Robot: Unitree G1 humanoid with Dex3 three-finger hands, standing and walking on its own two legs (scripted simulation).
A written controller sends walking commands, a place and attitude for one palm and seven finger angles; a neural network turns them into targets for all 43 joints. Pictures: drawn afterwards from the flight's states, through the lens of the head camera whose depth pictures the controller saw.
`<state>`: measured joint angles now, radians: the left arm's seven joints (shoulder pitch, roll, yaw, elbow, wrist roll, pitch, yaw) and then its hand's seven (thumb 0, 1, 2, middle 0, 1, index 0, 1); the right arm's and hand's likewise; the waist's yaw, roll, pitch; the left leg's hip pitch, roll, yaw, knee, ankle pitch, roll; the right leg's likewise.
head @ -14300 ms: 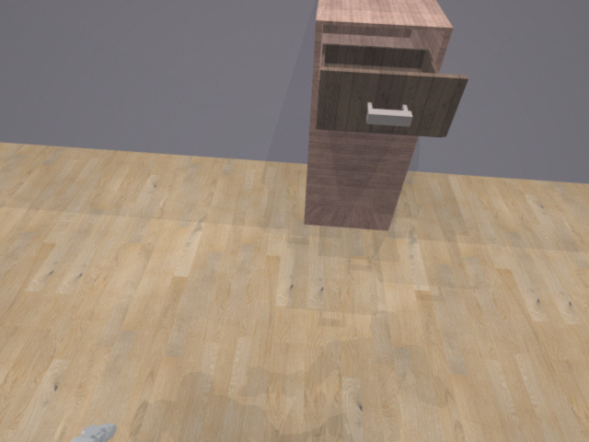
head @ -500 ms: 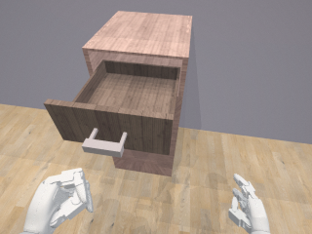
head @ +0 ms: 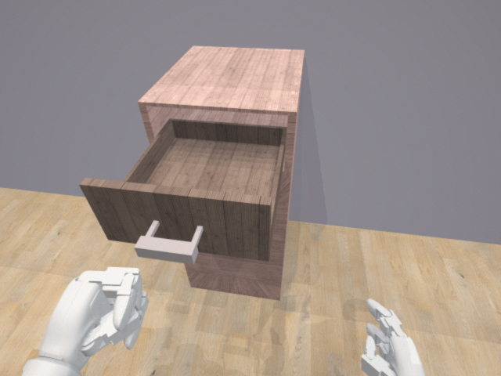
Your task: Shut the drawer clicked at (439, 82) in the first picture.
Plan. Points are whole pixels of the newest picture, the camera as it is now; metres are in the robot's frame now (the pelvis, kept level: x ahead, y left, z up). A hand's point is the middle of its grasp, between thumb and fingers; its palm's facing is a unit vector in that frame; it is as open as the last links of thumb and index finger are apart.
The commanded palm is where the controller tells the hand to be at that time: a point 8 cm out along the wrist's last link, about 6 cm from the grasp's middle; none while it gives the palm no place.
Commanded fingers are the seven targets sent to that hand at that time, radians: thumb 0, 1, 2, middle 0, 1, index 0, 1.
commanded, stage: raise the hand and make a fist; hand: left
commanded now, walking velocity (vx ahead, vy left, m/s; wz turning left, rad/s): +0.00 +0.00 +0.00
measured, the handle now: (171, 239) +0.34 +0.18 +0.04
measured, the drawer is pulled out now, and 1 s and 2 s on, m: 0.30 0.30 0.30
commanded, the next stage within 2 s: bring the fist close to the handle in 0.24 s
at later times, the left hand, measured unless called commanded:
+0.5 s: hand (126, 314) +0.16 +0.17 +0.12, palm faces +0.01 -0.99 -0.12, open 3.3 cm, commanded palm +0.12 +0.22 +0.13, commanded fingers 0.00 0.90 0.90 -1.40 -1.60 -1.40 -1.60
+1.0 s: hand (153, 311) +0.19 +0.16 +0.07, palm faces -0.07 -1.00 -0.05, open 3.3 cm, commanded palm +0.17 +0.21 +0.08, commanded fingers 0.00 0.90 0.90 -1.40 -1.60 -1.40 -1.60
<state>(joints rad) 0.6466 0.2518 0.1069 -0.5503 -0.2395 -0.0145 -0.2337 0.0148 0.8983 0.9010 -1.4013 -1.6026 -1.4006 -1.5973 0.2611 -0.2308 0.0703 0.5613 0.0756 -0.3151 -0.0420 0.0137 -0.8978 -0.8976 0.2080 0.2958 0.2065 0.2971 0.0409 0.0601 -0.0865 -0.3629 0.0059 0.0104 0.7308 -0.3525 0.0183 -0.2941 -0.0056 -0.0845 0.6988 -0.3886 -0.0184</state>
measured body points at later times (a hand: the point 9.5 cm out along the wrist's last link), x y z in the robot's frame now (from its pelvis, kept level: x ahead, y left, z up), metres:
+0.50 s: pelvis +0.01 -0.03 +0.00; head -0.02 -0.06 +0.45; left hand +0.16 +0.23 +0.13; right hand +0.21 -0.26 -0.04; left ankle +0.02 +0.11 -0.72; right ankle -0.01 -0.11 -0.72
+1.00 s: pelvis +0.00 +0.01 -0.01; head +0.01 +0.00 +0.44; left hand +0.19 +0.21 +0.08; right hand +0.18 -0.22 -0.07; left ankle +0.02 +0.11 -0.72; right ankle -0.01 -0.11 -0.72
